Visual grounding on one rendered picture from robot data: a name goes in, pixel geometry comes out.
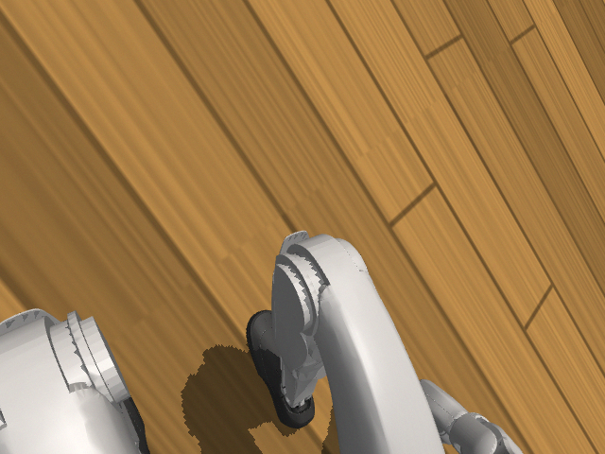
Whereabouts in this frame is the right robot hand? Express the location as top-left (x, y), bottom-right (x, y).
top-left (420, 379), bottom-right (469, 445)

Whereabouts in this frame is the left robot foot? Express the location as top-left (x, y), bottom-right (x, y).
top-left (123, 397), bottom-right (150, 454)

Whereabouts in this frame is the right robot foot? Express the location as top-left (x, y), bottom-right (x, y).
top-left (247, 310), bottom-right (315, 428)

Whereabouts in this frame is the right robot arm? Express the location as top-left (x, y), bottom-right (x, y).
top-left (449, 412), bottom-right (523, 454)

